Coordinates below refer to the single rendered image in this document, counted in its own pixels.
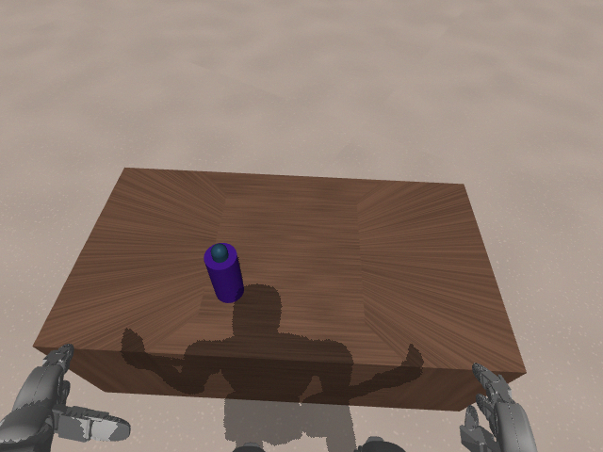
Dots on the left robot hand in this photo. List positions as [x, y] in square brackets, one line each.
[45, 387]

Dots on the right robot hand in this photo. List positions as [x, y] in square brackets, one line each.
[507, 419]

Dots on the bottle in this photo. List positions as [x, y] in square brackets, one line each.
[224, 272]

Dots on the left robot arm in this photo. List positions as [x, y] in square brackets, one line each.
[28, 429]

